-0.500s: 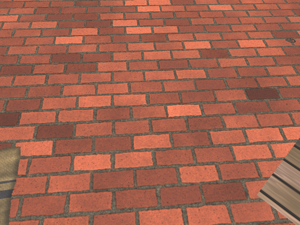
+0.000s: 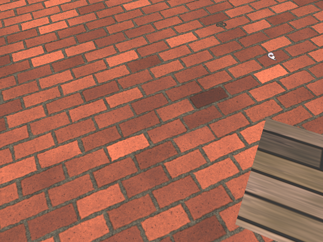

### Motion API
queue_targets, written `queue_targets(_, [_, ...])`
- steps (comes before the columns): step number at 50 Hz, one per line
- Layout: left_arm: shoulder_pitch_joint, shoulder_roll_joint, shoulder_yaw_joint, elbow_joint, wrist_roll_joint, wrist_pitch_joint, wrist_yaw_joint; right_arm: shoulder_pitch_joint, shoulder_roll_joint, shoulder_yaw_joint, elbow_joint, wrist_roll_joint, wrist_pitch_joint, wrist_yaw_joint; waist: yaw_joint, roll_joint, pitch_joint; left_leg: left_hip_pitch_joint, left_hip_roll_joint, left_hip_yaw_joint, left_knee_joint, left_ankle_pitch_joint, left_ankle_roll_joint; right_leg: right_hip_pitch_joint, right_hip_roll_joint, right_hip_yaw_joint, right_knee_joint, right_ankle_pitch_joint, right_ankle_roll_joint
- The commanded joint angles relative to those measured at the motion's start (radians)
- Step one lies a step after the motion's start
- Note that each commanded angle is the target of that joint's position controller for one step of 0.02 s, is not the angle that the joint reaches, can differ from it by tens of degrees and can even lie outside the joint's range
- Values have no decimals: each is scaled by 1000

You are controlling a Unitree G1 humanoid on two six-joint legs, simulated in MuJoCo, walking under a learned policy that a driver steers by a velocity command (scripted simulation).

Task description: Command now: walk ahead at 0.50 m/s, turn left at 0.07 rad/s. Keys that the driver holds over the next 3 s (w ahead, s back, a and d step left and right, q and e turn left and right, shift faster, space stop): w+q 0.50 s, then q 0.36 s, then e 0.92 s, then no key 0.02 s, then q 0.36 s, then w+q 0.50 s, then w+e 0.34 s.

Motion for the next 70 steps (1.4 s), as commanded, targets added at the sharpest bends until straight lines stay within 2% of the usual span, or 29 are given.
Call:
queue_targets(1, [179,110,34,34,-17,-24,21,-13,-108,-29,-68,-13,-8,6,68,-55,-68,-296,47,-105,32,73,22,306,-310,274,-324,299,-93])
queue_targets(2, [159,89,27,35,-20,-33,20,44,-91,-27,-38,-26,11,11,44,-73,-60,-239,45,-99,14,101,16,250,-288,220,-360,275,-71])
queue_targets(4, [179,92,28,54,-21,-56,19,49,-74,-31,-29,-30,28,23,29,-85,-52,-241,31,-93,7,141,13,234,-279,171,-394,326,-74])
queue_targets(8, [232,95,32,93,-22,-71,24,-95,-60,-36,-61,-27,34,38,51,-70,9,-390,42,-92,-85,293,2,276,-258,66,-448,316,-52])
queue_targets(12, [266,86,27,122,-25,-72,31,-221,-37,-25,-99,-30,29,48,72,-68,37,-415,29,-44,-278,409,2,320,-247,-19,-448,370,-36])
queue_targets(17, [351,109,27,175,-20,-61,49,-359,-26,-10,-160,-37,26,62,108,-63,58,-390,-5,59,-467,379,51,456,-284,-90,-389,570,-21])
queue_targets(20, [335,151,34,184,-16,-47,61,-307,-48,-20,-158,-39,30,54,65,-97,-1,-258,-88,119,-501,237,111,518,-297,-138,-218,984,-3])
queue_targets(22, [316,183,42,178,-12,-30,63,-154,-87,-41,-119,-42,24,44,-7,-109,-99,-69,-150,118,-542,142,165,493,-303,-148,54,1066,-10])
queue_targets(23, [292,190,43,165,-17,-26,59,-5,-127,-63,-74,-53,15,34,-85,-66,-174,148,-146,61,-638,168,206,369,-282,-160,293,886,9])
queue_targets(24, [307,120,26,118,-30,-33,48,82,-242,-99,-60,-60,17,17,-96,90,-272,429,102,-287,-673,81,304,56,-194,-166,649,336,50])
queue_targets(25, [276,100,26,50,-32,-43,31,31,-304,-112,-80,-32,24,18,-40,204,-331,579,298,-810,-821,184,444,-278,22,0,917,-336,89])
queue_targets(26, [165,132,29,34,-22,-52,29,1,-271,-106,-78,-8,31,12,-57,37,-215,498,275,-668,-843,318,408,-371,-56,138,909,-241,82])
queue_targets(27, [164,121,23,26,-36,-64,28,-53,-226,-93,-78,-6,28,4,-12,0,-108,357,256,-532,-842,520,369,-345,-94,130,833,-160,84])
queue_targets(28, [191,117,25,44,-35,-63,34,-99,-180,-79,-82,-8,23,2,41,-60,-47,239,202,-422,-839,739,318,-277,-119,124,747,-142,92])
queue_targets(30, [233,107,25,53,-2,-22,37,-150,-141,-64,-94,2,10,2,93,-44,-48,116,118,-284,-836,929,265,-158,-131,124,647,-139,122])
queue_targets(34, [206,85,20,22,-6,19,32,-116,-190,-72,-90,-6,-1,4,98,16,-99,97,46,-218,-805,1111,231,-153,-99,90,507,-63,157])
queue_targets(39, [59,101,15,-35,-14,28,36,-51,-191,-72,-94,-6,28,-9,33,69,-118,169,27,-270,-758,1035,169,-203,-81,102,336,46,159])
queue_targets(43, [-12,123,12,-64,-23,24,42,-24,-202,-78,-104,-18,48,-19,1,77,-99,242,58,-362,-703,1002,173,-221,-55,131,234,15,141])
queue_targets(47, [97,131,11,-19,-23,7,47,-73,-170,-63,-111,-25,49,-26,37,89,-95,220,58,-355,-622,1004,125,-15,-33,111,26,5,76])
queue_targets(48, [149,123,10,1,-18,0,49,-92,-162,-56,-108,-12,43,-28,75,71,-99,189,35,-341,-569,976,98,101,-29,100,-100,108,54])
queue_targets(49, [195,127,9,15,-10,-14,52,-92,-134,-42,-109,-3,32,-29,99,15,-135,137,-12,-316,-486,840,60,251,-101,177,-197,358,24])
queue_targets(50, [207,183,8,0,-12,-21,53,2,-87,-27,-116,-6,28,-29,50,-179,-218,57,-124,-231,-305,289,20,390,-345,446,-162,890,-73])
queue_targets(51, [199,155,-2,18,-36,-3,48,97,-109,-36,-70,-9,58,-35,24,-244,-286,40,-197,-176,-231,-241,2,349,-446,607,-180,938,-219])
queue_targets(52, [159,121,-12,13,-38,4,37,50,-146,-38,-54,-31,75,-37,18,-147,-185,-16,-160,-176,-187,-251,-1,279,-404,614,-218,729,-227])
queue_targets(53, [125,122,-10,11,-36,11,31,-35,-155,-40,-63,-39,83,-35,30,-101,-118,-49,-145,-158,-180,-205,-9,231,-338,547,-238,557,-186])
queue_targets(55, [103,180,13,14,-32,30,35,-94,-156,-40,-78,-30,94,-27,22,-133,-70,-79,-127,-128,-198,-124,-29,187,-244,469,-280,357,-114])
queue_targets(59, [131,191,38,27,-38,45,31,-134,-130,-28,-79,-20,97,-27,40,-126,-108,-113,-130,-101,-210,-70,-61,214,-187,451,-296,210,-97])
queue_targets(65, [150,195,66,38,-24,67,24,-203,-117,-20,-102,-13,89,-41,75,-149,-110,-106,-125,-103,-334,-47,-57,174,-175,536,-335,-36,-110])
queue_targets(70, [89,200,81,28,-24,90,12,-112,-118,-17,-88,-2,67,-51,40,-168,-110,79,-157,-93,-590,14,-8,67,-138,588,-347,-104,-51])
